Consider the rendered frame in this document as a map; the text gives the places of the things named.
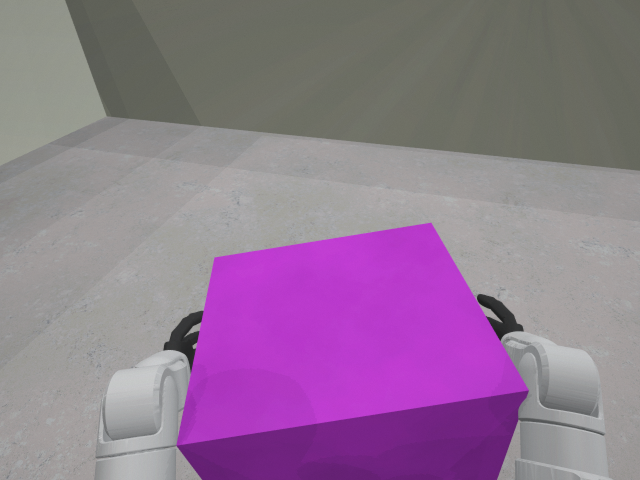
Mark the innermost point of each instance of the right robot forearm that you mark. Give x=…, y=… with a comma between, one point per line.
x=562, y=420

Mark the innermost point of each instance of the left robot forearm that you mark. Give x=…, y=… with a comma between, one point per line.
x=139, y=418

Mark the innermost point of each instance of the right robot hand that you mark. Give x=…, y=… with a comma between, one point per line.
x=498, y=308

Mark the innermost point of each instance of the carton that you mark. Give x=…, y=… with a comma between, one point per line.
x=364, y=357

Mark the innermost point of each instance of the left robot hand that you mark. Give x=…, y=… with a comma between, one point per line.
x=184, y=344

